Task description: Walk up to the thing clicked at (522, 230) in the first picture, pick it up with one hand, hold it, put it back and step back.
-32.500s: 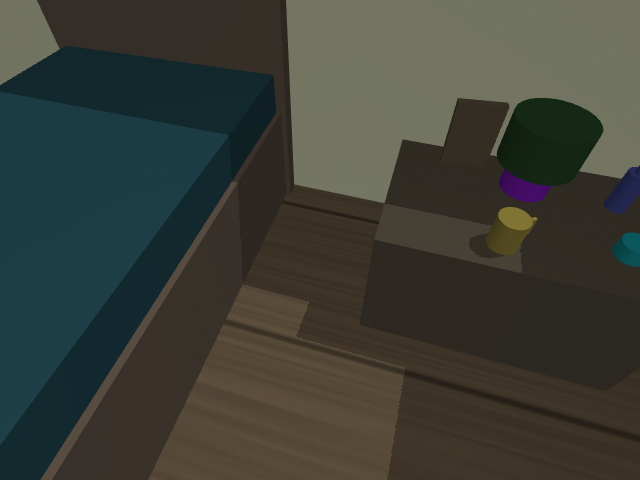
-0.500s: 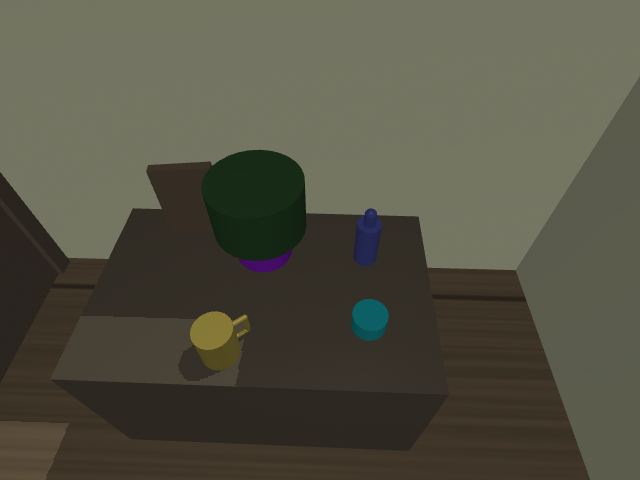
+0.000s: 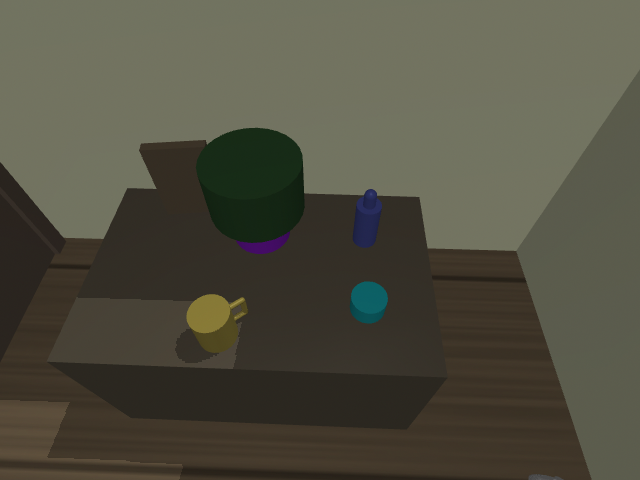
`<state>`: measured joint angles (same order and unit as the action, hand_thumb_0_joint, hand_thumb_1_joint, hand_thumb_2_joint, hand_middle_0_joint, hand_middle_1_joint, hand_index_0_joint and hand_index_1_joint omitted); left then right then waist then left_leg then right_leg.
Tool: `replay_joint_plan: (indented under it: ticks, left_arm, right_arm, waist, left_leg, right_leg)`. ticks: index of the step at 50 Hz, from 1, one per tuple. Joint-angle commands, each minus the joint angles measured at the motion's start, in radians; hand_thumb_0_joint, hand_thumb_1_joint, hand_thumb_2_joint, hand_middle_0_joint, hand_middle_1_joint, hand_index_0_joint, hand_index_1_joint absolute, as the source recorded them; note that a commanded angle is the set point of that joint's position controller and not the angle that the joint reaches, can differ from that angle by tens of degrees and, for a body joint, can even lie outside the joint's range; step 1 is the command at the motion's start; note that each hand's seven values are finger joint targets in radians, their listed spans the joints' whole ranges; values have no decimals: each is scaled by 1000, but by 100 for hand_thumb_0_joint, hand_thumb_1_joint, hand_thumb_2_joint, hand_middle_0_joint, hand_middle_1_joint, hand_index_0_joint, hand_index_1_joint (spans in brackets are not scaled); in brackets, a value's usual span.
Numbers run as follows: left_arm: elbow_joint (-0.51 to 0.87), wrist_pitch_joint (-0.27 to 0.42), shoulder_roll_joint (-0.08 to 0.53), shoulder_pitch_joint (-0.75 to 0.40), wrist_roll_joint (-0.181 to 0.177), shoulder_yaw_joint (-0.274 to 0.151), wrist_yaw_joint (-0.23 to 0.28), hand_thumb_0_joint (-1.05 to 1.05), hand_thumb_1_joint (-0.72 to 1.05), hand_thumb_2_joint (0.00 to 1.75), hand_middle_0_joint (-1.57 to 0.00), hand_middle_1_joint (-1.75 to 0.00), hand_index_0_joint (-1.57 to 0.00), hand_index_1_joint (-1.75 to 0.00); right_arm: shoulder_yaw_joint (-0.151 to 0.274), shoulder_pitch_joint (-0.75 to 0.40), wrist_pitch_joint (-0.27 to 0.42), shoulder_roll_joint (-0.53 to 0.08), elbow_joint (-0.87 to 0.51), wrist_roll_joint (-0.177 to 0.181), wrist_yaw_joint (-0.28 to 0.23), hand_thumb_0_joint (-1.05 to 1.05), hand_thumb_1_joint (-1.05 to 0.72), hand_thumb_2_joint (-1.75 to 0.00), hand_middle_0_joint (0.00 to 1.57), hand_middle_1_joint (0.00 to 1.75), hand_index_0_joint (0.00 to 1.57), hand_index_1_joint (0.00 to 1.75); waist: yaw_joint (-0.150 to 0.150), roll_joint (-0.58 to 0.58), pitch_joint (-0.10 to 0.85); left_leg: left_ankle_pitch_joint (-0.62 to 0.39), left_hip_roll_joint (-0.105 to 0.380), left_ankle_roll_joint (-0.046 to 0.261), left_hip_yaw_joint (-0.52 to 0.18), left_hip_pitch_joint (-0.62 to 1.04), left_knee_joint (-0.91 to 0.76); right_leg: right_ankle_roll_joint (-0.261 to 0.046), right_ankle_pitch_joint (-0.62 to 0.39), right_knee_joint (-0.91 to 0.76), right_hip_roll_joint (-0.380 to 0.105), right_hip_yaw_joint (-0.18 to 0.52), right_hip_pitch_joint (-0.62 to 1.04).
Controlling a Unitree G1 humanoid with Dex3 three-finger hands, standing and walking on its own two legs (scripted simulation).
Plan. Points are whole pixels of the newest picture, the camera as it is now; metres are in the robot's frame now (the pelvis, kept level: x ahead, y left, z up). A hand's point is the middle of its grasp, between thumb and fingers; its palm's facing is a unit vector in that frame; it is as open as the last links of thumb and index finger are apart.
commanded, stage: step back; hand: left
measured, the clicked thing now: (221, 319) +0.45 +0.21 -0.27
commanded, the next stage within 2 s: none
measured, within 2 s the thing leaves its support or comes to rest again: neither
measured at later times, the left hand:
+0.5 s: hand out of the picture +0.04 +0.30 -0.18, palm faces -0.09 -0.93 -0.36, open 7.4 cm
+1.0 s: hand out of the picture -0.06 +0.31 -0.17, palm faces -0.01 -0.93 -0.37, open 7.4 cm
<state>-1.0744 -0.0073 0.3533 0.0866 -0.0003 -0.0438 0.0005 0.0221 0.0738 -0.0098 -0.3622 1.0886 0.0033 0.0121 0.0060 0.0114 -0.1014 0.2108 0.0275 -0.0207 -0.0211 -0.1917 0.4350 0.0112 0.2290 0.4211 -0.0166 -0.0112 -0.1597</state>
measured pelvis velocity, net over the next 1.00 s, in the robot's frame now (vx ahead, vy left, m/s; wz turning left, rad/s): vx -0.20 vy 0.05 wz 0.00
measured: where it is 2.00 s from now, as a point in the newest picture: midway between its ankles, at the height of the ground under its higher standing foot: outside the picture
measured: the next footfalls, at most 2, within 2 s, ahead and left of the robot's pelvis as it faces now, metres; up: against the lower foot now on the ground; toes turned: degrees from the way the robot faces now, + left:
right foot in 0.58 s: -0.08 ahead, -0.10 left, +0.00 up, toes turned -1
left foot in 0.92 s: -0.15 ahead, +0.15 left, +0.00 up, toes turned -3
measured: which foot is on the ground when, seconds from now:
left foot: down 0.00-0.62, up 0.64-0.90, down 0.92-1.00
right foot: down 0.00-0.20, up 0.22-0.56, down 0.58-0.94, up 0.96-1.00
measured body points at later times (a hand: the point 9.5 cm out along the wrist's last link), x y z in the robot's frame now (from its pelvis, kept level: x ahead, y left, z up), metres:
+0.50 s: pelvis -0.08 +0.04 -0.01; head +0.00 +0.05 +0.43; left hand +0.05 +0.34 -0.15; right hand -0.01 -0.28 -0.13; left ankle -0.03 +0.13 -0.74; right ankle -0.12 -0.10 -0.69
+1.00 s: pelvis -0.20 +0.05 -0.02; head -0.14 +0.07 +0.42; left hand -0.06 +0.36 -0.14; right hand -0.11 -0.27 -0.13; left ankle -0.19 +0.15 -0.74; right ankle -0.16 -0.09 -0.71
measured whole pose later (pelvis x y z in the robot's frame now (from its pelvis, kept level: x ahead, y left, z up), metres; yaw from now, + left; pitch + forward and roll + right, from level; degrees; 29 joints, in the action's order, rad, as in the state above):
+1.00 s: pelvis -0.20 +0.05 -0.02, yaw +0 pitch -3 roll +0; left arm -0.80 -0.07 0.39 0.09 0.02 -0.07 0.02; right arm 0.05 0.17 -0.02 -0.37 0.89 -0.03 0.00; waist 0.00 -0.04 -0.19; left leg 0.33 -0.04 0.04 -0.03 -0.28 0.66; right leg -0.01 0.49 0.90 0.03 0.10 -0.44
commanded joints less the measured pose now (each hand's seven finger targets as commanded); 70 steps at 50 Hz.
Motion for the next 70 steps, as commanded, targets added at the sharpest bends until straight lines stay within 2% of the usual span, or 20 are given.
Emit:
replay_joint_plan:
  ticks: [1, 6, 9, 12, 15, 27, 29, 30, 31, 32, 35, 40, 45, 47, 48, 51, 62, 66, 68, 70]
  left_arm:
    - [113, 5, 271, -25, 0, -66, 19, 0, 90, 90, -20, -30, -20, -30]
    - [204, -10, 308, -129, 30, -75, 23, 0, 90, 90, -20, -30, -20, -30]
    - [228, -26, 252, -128, 16, -59, 23, 0, 90, 90, -20, -30, -20, -30]
    - [230, -45, 198, -39, 11, -51, 44, 0, 90, 90, -20, -30, -20, -30]
    - [206, -44, 222, 15, 1, -56, 45, 0, 90, 90, -20, -30, -20, -30]
    - [230, -15, 187, 117, 22, -78, 16, 0, 90, 90, -20, -30, -20, -30]
    - [216, -4, 217, 169, 38, -87, 18, 0, 90, 90, -20, -30, -20, -30]
    - [234, 1, 282, 157, 47, -106, 16, 0, 90, 90, -20, -30, -20, -30]
    - [259, -4, 374, 105, 30, -120, 12, 0, 90, 90, -20, -30, -20, -30]
    - [297, 5, 359, 58, 42, -115, 14, 0, 90, 90, -20, -30, -20, -30]
    - [328, 1, 262, -62, 28, -96, 24, 0, 90, 90, -20, -30, -20, -30]
    - [339, -7, 230, 71, 38, -93, 33, 0, 90, 90, -20, -30, -20, -30]
    - [371, -35, 245, 32, 14, -76, 21, 0, 90, 90, -20, -30, -20, -30]
    - [390, -35, 207, -1, 3, -76, 24, 0, 90, 90, -20, -30, -20, -30]
    - [381, -37, 233, -43, 21, -91, 36, 0, 90, 90, -20, -30, -20, -30]
    - [331, -40, 215, 64, 0, -87, 32, 0, 90, 90, -20, -30, -20, -30]
    - [308, -26, 201, 140, 18, -88, 9, 0, 90, 90, -20, -30, -20, -30]
    - [240, -18, 238, 270, 37, -105, 3, 0, 90, 90, -20, -30, -20, -30]
    - [309, -19, 426, 142, 49, -144, 2, 0, 90, 90, -20, -30, -20, -30]
    - [349, -9, 321, 12, 36, -112, 13, 0, 90, 90, -20, -30, -20, -30]
  right_arm:
    - [57, 15, -9, -219, -92, 5, -14, 0, -90, -90, 20, 30, 20, 30]
    - [73, 115, -36, -204, -131, -3, -4, 0, -90, -90, 20, 30, 20, 30]
    - [86, 156, -13, -237, -132, -14, -9, 0, -90, -90, 20, 30, 20, 30]
    - [118, 108, 5, -376, -184, -31, -16, 0, -90, -90, 20, 30, 20, 30]
    - [97, 3, 6, -278, -222, -40, -39, 0, -90, -90, 20, 30, 20, 30]
    - [96, 63, -12, -281, -278, -23, -42, 0, -90, -90, 20, 30, 20, 30]
    - [85, 49, -16, -257, -283, -6, -35, 0, -90, -90, 20, 30, 20, 30]
    - [72, 63, -16, -217, -290, -1, -32, 0, -90, -90, 20, 30, 20, 30]
    - [77, 2, -21, -203, -298, 2, -42, 0, -90, -90, 20, 30, 20, 30]
    - [87, 7, -27, -233, -283, -9, -46, 0, -90, -90, 20, 30, 20, 30]
    - [77, 133, -23, -221, -235, 10, -43, 0, -90, -90, 20, 30, 20, 30]
    - [60, 95, -4, -203, -275, -4, -47, 0, -90, -90, 20, 30, 20, 30]
    - [85, 200, 11, -213, -239, -31, -38, 0, -90, -90, 20, 30, 20, 30]
    - [120, 124, 13, -395, -276, -34, -24, 0, -90, -90, 20, 30, 20, 30]
    - [126, 134, 18, -400, -281, -41, -27, 0, -90, -90, 20, 30, 20, 30]
    - [89, 30, 19, -277, -290, -37, -45, 0, -90, -90, 20, 30, 20, 30]
    - [102, 77, -1, -293, -334, -36, -40, 0, -90, -90, 20, 30, 20, 30]
    - [90, 24, -24, -269, -348, -15, -33, 0, -90, -90, 20, 30, 20, 30]
    - [91, -20, -24, -225, -366, -11, -52, 0, -90, -90, 20, 30, 20, 30]
    - [92, 57, -24, -248, -320, -6, -50, 0, -90, -90, 20, 30, 20, 30]
  waist:
    - [6, -68, 185]
    - [38, -227, 138]
    - [44, -45, 121]
    - [28, 180, 183]
    - [-32, 124, 144]
    - [-1, 145, 179]
    - [-26, 74, 188]
    - [-14, -97, 167]
    - [-58, -300, 103]
    - [-46, -239, 38]
    - [36, -136, 46]
    - [-58, -176, 150]
    - [9, -144, 160]
    - [22, 247, 155]
    - [61, 196, 143]
    - [-34, 93, 100]
    - [15, 195, 191]
    - [-44, 106, 174]
    - [-85, -311, 49]
    - [-7, -125, 7]
  left_leg:
    - [-255, 16, 72, -19, 26, 183]
    - [289, -48, 81, -42, -33, 439]
    - [-211, 53, 80, -101, -65, 46]
    - [-592, 323, 263, -466, 21, -48]
    - [-505, 215, 227, -258, 53, 16]
    - [-332, 208, 223, -192, 31, 115]
    - [-165, 150, 139, -149, -123, 167]
    - [41, 40, 74, -103, -294, 288]
    - [390, -131, 36, -21, -275, 531]
    - [431, -115, 25, -123, -242, 715]
    - [278, -156, 18, -144, -263, 783]
    - [330, -86, -2, -67, -310, 464]
    - [-49, -43, 35, -3, -9, -43]
    - [-334, 320, 245, -471, -16, -96]
    - [-340, 376, 327, -560, -78, -101]
    - [-425, 242, 237, -267, -9, -17]
    - [-289, 226, 248, -203, 89, 46]
    - [6, 130, 116, -153, -205, 143]
    - [403, -115, 9, -83, -323, 605]
    - [305, -135, 14, -185, -301, 763]
  right_leg:
    - [-139, -399, -2, -180, 156, -19]
    - [-249, -362, 16, -322, 234, -184]
    - [-111, -213, 279, -132, 93, -134]
    - [-44, 448, 692, 138, 208, -302]
    - [-38, 307, 796, 108, 233, -360]
    - [-21, 120, 146, 42, 35, -83]
    - [-59, -65, 37, -1, 87, 53]
    - [-122, -96, -10, -164, 329, 95]
    - [-304, -166, -115, -363, 540, -118]
    - [-341, -213, -123, -402, 596, -227]
    - [-220, -331, -25, -215, 256, -163]
    - [-235, -503, 97, -221, 238, 152]
    - [-138, -328, 232, -167, 195, -50]
    - [-35, 336, 506, 115, 48, -273]
    - [-30, 437, 693, 114, 190, -269]
    - [-38, 300, 839, 116, 222, -357]
    - [5, 254, 336, 37, 66, -180]
    - [-60, 78, 4, -10, 107, 50]
    - [-307, 171, -178, -408, 610, -274]
    - [-251, -27, -91, -300, 388, -290]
